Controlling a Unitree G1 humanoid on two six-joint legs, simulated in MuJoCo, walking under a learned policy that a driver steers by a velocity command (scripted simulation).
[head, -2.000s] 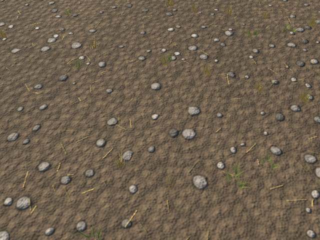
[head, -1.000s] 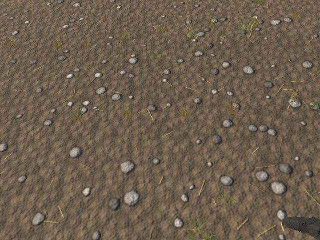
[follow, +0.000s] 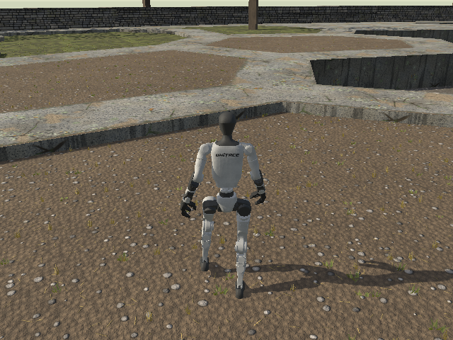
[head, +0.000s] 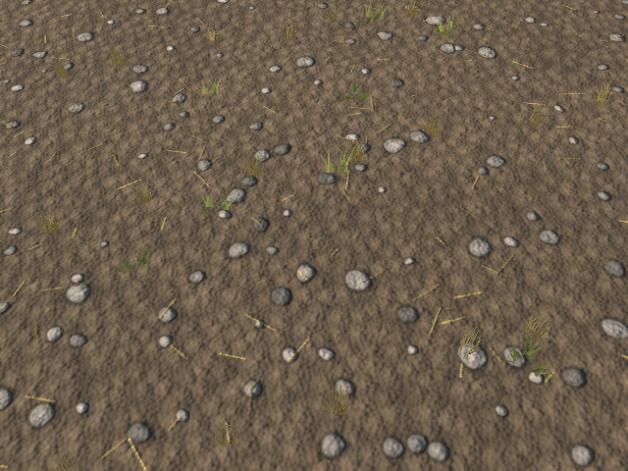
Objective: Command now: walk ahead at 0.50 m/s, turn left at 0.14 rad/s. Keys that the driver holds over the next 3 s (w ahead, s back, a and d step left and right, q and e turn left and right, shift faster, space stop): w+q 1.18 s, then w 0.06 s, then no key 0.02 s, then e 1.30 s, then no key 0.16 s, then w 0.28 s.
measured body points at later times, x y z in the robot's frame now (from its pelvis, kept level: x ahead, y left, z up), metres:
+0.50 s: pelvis +0.29 +0.08 +0.00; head +0.32 +0.10 +0.45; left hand +0.44 +0.38 -0.09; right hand +0.39 -0.19 -0.11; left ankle +0.24 +0.14 -0.75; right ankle +0.51 -0.07 -0.69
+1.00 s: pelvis +0.57 +0.12 +0.00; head +0.59 +0.15 +0.45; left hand +0.45 +0.39 -0.12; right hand +0.87 +0.00 -0.09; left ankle +0.61 +0.34 -0.69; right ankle +0.57 +0.00 -0.75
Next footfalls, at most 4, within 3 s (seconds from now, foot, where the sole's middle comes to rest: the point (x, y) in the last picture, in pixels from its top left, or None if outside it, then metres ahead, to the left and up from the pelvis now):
0.16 left None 0.27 0.15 -0.78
0.66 right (346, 418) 0.60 0.02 -0.78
1.18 left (190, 364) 0.71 0.39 -0.78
1.64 right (219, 266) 1.00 0.37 -0.78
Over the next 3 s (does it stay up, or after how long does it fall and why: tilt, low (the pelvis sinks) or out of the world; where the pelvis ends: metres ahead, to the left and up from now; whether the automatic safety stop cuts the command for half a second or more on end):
stays up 0.91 0.42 -0.01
